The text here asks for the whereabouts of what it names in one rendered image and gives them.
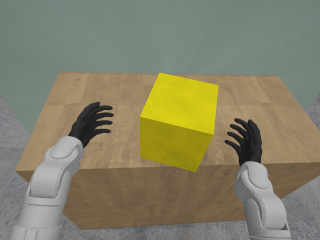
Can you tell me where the carton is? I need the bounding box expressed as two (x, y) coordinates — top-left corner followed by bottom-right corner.
(140, 73), (219, 172)

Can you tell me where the pedestal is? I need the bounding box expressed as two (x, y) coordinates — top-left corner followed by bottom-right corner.
(15, 72), (320, 230)

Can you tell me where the robot right forearm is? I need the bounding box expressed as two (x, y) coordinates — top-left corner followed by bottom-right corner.
(233, 161), (292, 240)

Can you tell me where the robot right hand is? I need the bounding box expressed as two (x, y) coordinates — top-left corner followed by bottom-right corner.
(224, 118), (263, 167)

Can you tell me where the robot left forearm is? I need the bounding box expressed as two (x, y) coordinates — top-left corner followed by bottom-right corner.
(9, 136), (84, 240)

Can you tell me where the robot left hand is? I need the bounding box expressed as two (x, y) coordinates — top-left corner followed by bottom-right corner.
(68, 101), (114, 148)

